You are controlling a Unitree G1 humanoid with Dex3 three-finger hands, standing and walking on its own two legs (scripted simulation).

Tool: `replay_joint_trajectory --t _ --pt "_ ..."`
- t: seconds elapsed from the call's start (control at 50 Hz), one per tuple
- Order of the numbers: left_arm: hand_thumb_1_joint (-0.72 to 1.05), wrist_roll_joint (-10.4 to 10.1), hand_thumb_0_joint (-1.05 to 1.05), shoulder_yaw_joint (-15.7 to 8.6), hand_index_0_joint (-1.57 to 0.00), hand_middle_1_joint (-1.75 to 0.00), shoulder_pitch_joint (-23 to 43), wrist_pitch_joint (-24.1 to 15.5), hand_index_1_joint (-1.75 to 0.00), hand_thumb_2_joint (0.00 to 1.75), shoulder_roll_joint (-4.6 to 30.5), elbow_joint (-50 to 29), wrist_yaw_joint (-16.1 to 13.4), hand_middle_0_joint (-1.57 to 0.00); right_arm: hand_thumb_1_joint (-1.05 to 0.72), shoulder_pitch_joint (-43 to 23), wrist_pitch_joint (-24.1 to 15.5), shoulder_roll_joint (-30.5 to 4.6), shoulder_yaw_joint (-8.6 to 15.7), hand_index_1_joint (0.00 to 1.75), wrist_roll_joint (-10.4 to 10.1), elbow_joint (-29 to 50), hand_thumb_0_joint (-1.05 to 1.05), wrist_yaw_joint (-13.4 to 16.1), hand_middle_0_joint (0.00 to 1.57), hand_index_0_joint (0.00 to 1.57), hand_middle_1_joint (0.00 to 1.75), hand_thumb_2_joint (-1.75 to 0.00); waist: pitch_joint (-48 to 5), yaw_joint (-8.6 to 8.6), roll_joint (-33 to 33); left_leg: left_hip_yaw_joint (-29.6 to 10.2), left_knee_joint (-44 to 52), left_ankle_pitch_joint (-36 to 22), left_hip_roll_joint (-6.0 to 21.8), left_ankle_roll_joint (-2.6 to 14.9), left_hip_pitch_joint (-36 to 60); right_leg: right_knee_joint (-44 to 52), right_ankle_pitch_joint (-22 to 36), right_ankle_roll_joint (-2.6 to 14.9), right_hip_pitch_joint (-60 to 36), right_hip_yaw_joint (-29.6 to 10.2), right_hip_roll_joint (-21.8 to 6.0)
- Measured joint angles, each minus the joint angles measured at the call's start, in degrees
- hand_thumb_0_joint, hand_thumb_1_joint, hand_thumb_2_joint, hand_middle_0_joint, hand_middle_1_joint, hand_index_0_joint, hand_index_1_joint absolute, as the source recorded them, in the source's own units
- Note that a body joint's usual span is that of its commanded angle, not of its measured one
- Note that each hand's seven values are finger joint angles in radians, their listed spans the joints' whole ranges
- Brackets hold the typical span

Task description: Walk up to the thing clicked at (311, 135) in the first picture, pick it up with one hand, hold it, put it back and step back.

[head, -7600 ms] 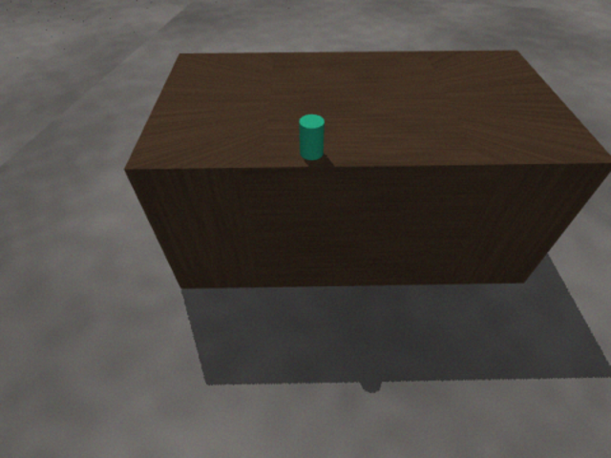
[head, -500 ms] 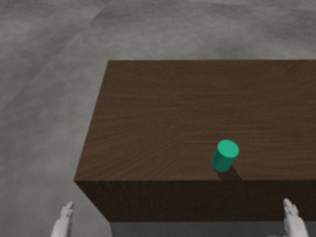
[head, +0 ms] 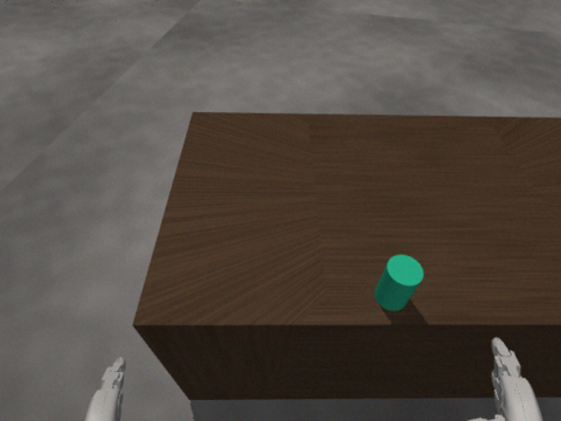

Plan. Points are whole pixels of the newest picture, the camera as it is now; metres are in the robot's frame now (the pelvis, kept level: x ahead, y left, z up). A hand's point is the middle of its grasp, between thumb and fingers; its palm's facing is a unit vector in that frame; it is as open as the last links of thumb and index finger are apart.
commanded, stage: rise first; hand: right
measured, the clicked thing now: (397, 283) +0.39 -0.21 -0.12
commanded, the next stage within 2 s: go down in 0.62 s
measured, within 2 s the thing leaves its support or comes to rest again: neither
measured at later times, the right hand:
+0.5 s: hand (478, 395) +0.17 -0.24 -0.02, palm faces +0.27 +0.92 -0.30, open 17.0 cm
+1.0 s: hand (490, 381) +0.19 -0.26 +0.00, palm faces +0.32 +0.91 -0.25, open 17.2 cm
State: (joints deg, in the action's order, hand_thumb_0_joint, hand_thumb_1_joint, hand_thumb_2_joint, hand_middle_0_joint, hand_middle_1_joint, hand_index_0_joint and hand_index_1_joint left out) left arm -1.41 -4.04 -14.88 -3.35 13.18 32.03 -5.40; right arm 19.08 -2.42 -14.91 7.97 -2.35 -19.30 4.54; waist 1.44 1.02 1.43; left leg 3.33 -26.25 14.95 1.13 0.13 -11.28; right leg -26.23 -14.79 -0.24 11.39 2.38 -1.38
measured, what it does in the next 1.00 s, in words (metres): stands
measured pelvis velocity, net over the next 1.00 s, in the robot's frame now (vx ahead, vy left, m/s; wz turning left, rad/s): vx -0.02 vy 0.00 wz -0.01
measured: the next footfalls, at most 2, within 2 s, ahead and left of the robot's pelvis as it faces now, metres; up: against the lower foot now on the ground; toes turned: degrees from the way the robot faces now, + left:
none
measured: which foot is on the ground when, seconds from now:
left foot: down 0.00-1.00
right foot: down 0.00-1.00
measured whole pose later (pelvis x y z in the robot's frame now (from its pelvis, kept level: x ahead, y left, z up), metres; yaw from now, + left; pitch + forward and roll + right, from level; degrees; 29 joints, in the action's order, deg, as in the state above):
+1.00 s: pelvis -0.02 +0.00 +0.00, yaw -1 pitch -1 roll +0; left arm 0.2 -7.5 -12.2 -5.6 13.6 37.2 -3.6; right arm 17.4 -9.5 -13.5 14.5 -4.8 -14.6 0.2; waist 0.9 0.9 1.2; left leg 4.0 -26.0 13.7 1.3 0.1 -11.4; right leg -26.5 -13.6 -0.1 12.0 1.7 -1.2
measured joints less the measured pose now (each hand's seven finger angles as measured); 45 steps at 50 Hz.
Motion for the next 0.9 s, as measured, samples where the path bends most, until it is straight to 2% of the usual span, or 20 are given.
replay_joint_trajectory --t 0.16,0.3,0.48,0.66,0.84,0.9 --pt "-0.51 -0.05 -0.01 -0.41 -0.07 -0.07 0.38 0.04 -0.07 0.07 0.08 0.32 0.08 -0.07 0.5 1.48 -0.35 0.35 -0.62 0.06 -0.02 2.68 -0.01 -0.58 0.05 0.05 0.06 -0.06 -0.25 0.25 -0.01 0.25 1.17 -0.33 0.03 0.13 1.7 1.64 0.69 -0.15 -1.82 -0.22 0.1" --pt "-0.5 0.55 -0.01 -0.55 -0.08 -0.07 0.93 -0.04 -0.06 0.05 -0.04 2.1 1.05 -0.07 0.46 2.47 -0.86 1.28 0.69 0.07 -0.82 5.65 -0.01 -1.86 0.05 0.05 0.07 -0.08 -0.69 0.29 0.08 0.42 1.16 -0.5 -0.06 0.18 1.44 1.26 0.71 -0.16 -1.33 -0.4 0.0" --pt "-0.5 0.76 -0.01 -2.22 -0.08 -0.07 1.71 -0.39 -0.06 0.05 0.45 3.18 1.14 -0.07 0.43 2.39 -2.26 0.99 2.07 0.07 -1.1 7.31 -0.01 -2.21 0.05 0.05 0.07 -0.09 0.27 0.17 0.57 0.46 1.13 -0.93 0.13 0.06 1.46 1.23 1.15 0.02 -1.31 -0.44 0.2" --pt "-0.51 1.01 -0.01 -1.45 -0.08 -0.07 1.92 -0.8 -0.06 0.05 -0.22 4.43 1.52 -0.07 0.41 1.78 -3.47 0.91 2.45 0.07 -1.24 8.31 -0.01 -2.6 0.05 0.05 0.07 -0.09 -0.34 0.3 0.02 0.41 1.29 -1.32 0.06 0.09 1.23 1.25 1.44 0.0 -1.04 -0.4 0.13" --pt "-0.51 0.84 -0.01 -2.06 -0.08 -0.07 1.5 -1.49 -0.06 0.05 -0.03 3.17 1.47 -0.07 0.41 1.51 -5.05 0.86 3.34 0.06 -1.32 7.13 -0.01 -2.65 0.05 0.05 0.07 -0.09 0.07 0.16 0.19 0.4 1.61 -1.65 0.12 0.0 1.63 1.37 1.66 0.12 -1.34 -0.39 0.2" --pt "-0.51 1.22 -0.01 -2.11 -0.08 -0.06 1.46 -1.97 -0.06 0.04 0.1 3.12 1.66 -0.07 0.42 1.51 -5.38 1.43 3.96 0.07 -1.89 7.82 -0.01 -3.05 0.04 0.05 0.07 -0.08 -0.25 0.07 0.05 0.45 1.41 -1.63 0.13 -0.03 1.15 1.06 1.6 0.15 -0.8 -0.44 0.2"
